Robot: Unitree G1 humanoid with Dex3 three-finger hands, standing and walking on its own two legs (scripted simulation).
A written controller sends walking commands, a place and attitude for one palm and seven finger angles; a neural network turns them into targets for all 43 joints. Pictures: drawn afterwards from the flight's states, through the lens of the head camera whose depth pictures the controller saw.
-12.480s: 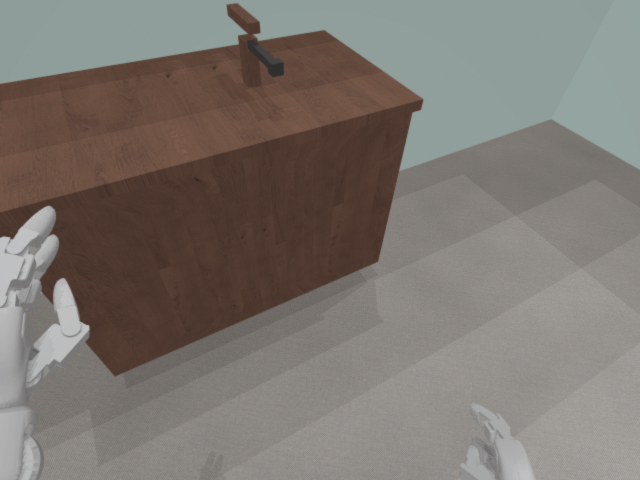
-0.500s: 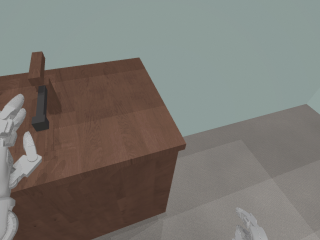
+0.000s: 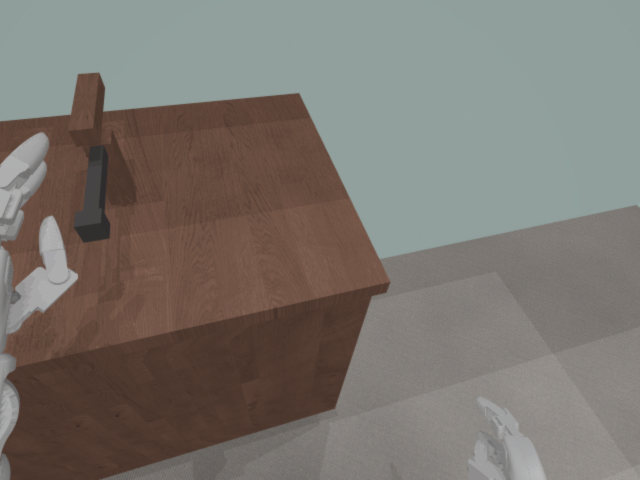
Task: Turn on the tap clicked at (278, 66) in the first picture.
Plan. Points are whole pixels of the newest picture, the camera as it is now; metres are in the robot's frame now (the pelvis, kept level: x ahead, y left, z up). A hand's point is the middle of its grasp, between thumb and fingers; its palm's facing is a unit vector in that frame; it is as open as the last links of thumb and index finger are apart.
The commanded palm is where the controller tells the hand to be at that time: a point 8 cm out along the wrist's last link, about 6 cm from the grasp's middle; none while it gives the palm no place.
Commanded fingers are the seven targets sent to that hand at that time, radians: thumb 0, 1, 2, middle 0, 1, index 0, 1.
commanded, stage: look again from close up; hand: left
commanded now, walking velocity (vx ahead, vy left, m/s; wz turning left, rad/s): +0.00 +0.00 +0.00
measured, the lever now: (92, 225) +0.34 +0.32 +0.11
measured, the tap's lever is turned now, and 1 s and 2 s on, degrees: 0 0 0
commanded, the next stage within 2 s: come to a stop and stand still in 0.20 s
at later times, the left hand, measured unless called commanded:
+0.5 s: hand (83, 320) +0.20 +0.23 +0.17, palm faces +0.38 -0.87 -0.30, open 7.4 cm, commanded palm +0.14 +0.26 +0.18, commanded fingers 0.00 0.90 0.90 -0.20 -0.30 -0.20 -0.30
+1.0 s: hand (121, 266) +0.27 +0.24 +0.15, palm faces +0.26 -0.86 -0.44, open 7.4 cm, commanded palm +0.20 +0.28 +0.18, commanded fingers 0.00 0.90 0.90 -0.20 -0.30 -0.20 -0.30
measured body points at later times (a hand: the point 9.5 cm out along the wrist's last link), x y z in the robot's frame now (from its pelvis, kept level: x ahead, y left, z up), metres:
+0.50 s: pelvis -0.03 -0.01 +0.01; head -0.02 +0.01 +0.45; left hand +0.17 +0.28 +0.19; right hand +0.13 -0.25 -0.07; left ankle -0.04 +0.07 -0.73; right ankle +0.05 -0.12 -0.73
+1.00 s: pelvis +0.03 +0.00 +0.00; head +0.08 +0.03 +0.45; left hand +0.25 +0.29 +0.17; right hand +0.17 -0.23 -0.08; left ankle -0.04 +0.07 -0.73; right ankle +0.05 -0.12 -0.73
